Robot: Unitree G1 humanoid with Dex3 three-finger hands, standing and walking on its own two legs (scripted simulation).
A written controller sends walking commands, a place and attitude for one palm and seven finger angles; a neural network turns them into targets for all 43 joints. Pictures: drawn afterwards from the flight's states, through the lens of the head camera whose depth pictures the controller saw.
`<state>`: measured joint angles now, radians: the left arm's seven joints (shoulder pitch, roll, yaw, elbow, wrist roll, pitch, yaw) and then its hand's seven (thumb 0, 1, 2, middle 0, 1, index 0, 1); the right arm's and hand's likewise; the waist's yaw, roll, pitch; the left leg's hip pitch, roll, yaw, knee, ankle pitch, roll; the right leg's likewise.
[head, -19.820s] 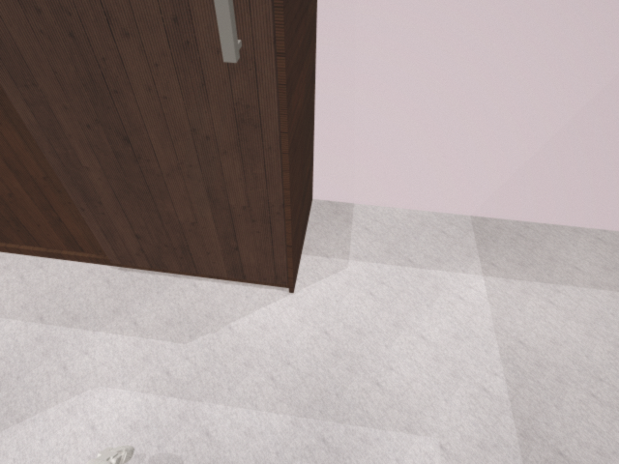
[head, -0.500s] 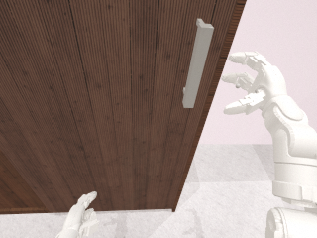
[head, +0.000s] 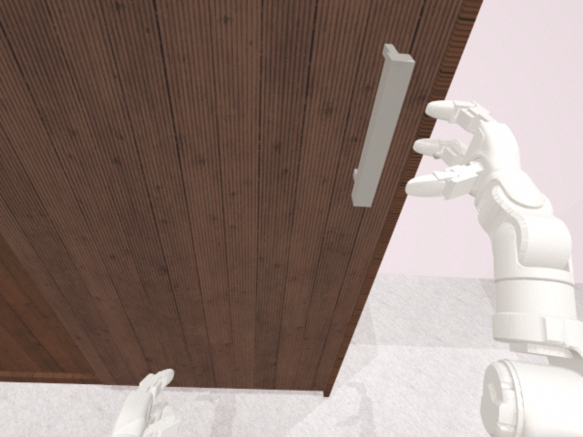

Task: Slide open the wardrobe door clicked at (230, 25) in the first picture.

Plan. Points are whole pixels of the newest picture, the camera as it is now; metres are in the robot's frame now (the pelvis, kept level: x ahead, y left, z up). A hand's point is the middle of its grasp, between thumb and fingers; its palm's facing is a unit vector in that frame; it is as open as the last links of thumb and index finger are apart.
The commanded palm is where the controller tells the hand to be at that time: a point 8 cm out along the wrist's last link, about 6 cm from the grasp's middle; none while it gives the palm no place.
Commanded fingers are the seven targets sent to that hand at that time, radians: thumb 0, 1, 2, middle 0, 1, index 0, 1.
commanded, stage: move the hooked fingers beside the handle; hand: right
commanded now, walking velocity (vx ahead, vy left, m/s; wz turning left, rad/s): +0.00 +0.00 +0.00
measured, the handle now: (374, 130) +0.45 -0.07 +0.25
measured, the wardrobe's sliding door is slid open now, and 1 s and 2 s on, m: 0.00 0.00 0.00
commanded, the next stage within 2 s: none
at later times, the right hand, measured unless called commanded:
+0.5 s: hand (440, 161) +0.37 -0.14 +0.26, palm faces -0.01 +1.00 -0.01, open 14.0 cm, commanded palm +0.35 -0.19 +0.26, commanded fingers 0.00 0.50 -0.30 0.30 1.20 0.30 1.20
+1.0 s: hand (436, 152) +0.39 -0.14 +0.26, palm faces +0.01 +1.00 -0.02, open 14.0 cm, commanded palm +0.36 -0.19 +0.25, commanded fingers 0.00 0.50 -0.30 0.30 1.20 0.30 1.20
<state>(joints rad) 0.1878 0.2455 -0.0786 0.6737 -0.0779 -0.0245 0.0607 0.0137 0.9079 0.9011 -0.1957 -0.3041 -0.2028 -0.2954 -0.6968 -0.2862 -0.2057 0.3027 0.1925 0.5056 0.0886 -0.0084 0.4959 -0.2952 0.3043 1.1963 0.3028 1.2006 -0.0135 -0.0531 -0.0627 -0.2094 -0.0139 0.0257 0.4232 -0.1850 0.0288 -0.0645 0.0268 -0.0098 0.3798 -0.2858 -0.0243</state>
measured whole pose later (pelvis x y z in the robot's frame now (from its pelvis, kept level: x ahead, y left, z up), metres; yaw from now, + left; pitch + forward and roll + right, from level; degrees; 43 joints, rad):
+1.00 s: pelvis +0.00 +0.00 +0.00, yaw +0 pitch -2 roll +0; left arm 0.17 0.23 -0.09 0.68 -0.07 -0.01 0.07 0.01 0.91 0.90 -0.20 -0.30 -0.20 -0.30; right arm -0.74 -0.27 -0.18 0.34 0.18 0.52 0.06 -0.01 0.50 -0.30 0.31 1.20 0.30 1.20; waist -0.02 -0.04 -0.06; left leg -0.19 -0.01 0.03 0.38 -0.16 0.03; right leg -0.05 0.03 -0.01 0.35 -0.26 -0.03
